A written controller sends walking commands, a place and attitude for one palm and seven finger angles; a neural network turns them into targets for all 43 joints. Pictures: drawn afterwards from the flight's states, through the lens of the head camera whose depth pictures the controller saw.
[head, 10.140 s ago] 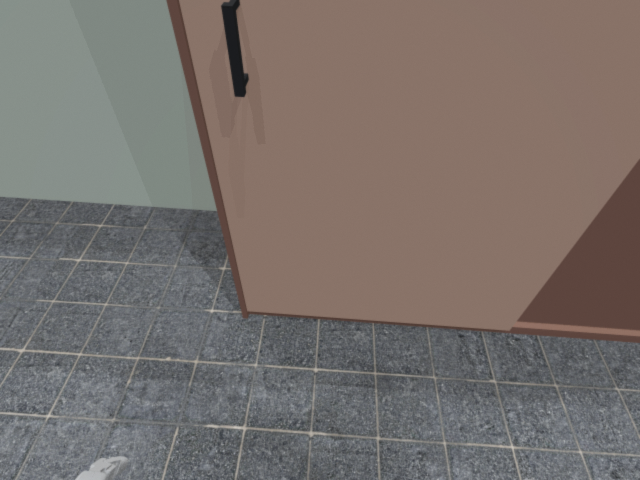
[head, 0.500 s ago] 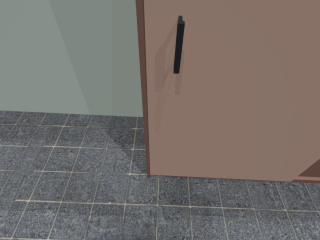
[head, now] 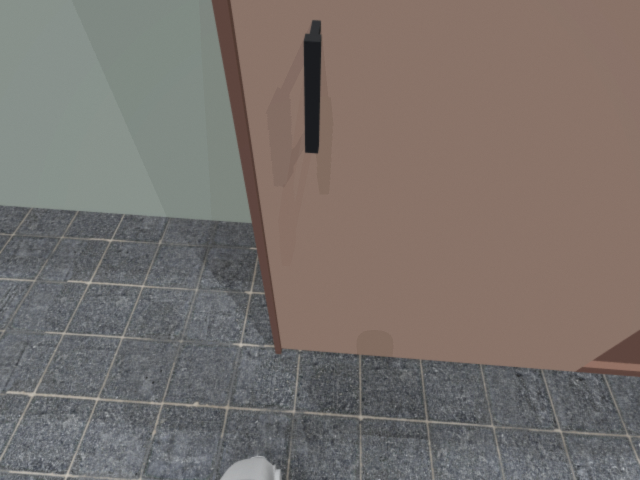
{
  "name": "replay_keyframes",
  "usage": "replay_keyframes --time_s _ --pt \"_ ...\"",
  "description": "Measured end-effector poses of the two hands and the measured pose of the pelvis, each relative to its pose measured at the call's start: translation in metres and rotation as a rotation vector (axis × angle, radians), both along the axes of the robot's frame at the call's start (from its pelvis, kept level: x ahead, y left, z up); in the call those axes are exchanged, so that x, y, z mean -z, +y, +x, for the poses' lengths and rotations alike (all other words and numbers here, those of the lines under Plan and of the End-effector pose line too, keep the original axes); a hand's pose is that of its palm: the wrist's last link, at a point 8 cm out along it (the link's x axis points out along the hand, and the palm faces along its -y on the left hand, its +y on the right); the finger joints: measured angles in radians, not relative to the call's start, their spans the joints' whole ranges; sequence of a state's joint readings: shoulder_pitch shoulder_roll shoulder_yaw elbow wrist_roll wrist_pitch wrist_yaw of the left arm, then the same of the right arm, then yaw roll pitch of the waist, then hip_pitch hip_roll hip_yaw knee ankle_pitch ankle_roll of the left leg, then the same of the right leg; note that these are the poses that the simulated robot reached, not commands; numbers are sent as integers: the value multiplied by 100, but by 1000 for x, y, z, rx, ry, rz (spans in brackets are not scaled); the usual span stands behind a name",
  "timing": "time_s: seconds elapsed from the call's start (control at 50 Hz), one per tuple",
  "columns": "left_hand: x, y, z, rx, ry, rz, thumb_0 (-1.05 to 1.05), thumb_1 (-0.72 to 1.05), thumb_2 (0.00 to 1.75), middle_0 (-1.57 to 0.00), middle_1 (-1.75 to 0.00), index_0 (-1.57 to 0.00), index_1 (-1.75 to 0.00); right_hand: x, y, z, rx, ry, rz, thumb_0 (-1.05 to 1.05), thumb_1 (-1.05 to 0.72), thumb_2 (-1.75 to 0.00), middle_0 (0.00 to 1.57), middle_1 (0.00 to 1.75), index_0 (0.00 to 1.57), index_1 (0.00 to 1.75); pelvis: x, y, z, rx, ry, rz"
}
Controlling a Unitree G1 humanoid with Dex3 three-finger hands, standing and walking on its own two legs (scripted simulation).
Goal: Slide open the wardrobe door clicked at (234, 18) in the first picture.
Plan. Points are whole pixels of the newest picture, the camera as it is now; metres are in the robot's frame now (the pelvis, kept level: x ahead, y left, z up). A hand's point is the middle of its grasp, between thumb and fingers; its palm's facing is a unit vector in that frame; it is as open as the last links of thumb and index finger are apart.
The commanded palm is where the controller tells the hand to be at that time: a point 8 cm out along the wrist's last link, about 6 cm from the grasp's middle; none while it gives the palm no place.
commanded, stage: shuffle to correct the standing spot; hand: left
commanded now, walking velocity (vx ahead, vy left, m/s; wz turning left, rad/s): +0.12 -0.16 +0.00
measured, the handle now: (313, 91) +0.53 +0.05 +0.20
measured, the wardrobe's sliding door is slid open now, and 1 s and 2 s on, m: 0.00 0.00 0.00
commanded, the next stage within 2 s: come to a stop and stand still in 0.34 s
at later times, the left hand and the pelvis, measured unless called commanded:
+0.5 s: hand (242, 461) +0.17 +0.13 -0.16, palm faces -0.03 -0.98 -0.20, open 7.4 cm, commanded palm none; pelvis +0.08 -0.07 +0.01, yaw -1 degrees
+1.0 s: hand out of the picture +0.11 +0.14 -0.19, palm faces +0.09 -0.97 -0.22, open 7.4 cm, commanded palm none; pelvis +0.06 -0.06 -0.01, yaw +1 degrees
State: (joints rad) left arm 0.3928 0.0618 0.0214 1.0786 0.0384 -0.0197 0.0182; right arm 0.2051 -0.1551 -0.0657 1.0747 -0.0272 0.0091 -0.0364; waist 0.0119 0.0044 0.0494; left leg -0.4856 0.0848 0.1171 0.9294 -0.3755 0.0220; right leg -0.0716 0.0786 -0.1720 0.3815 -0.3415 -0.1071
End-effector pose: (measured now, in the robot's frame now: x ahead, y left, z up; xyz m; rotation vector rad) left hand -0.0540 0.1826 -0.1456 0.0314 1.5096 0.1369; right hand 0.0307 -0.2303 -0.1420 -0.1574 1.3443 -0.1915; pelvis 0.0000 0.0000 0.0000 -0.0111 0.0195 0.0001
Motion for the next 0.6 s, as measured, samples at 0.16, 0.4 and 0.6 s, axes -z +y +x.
replay_keyframes --time_s 0.16,0.4,0.6 --pt "23 -9 19 12 92 -60 0 90 89 -20 -30 -20 -30 0 15 88 -25 -177 -8 0 -91 -90 20 30 20 30 15 -5 39 41 -27 -2" --pt "-6 15 173 74 -200 64 0 91 89 -20 -30 -19 -30 -28 -53 59 16 -19 -79 -2 -93 -90 21 30 20 30 -11 -39 69 21 0 -41" --pt "-11 -44 238 167 -283 148 0 91 89 -19 -30 -19 -30 8 -123 37 99 106 -25 0 -91 -90 20 30 20 30 8 -103 95 16 3 -4"
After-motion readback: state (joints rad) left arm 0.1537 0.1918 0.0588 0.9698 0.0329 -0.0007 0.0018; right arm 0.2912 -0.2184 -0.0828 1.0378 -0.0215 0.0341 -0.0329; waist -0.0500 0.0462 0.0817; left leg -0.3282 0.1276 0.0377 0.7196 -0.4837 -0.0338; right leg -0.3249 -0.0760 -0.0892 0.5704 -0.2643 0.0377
